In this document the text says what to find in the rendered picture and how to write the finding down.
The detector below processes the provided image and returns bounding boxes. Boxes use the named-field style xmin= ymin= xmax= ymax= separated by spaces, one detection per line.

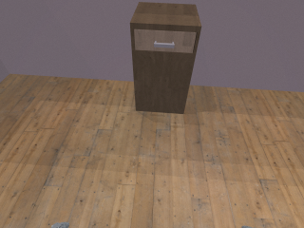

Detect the drawer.
xmin=134 ymin=29 xmax=197 ymax=53

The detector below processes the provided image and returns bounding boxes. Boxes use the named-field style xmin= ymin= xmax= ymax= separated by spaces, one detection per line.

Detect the cabinet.
xmin=130 ymin=2 xmax=201 ymax=114

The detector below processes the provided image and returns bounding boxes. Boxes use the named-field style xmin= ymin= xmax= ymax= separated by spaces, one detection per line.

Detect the handle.
xmin=154 ymin=41 xmax=175 ymax=48

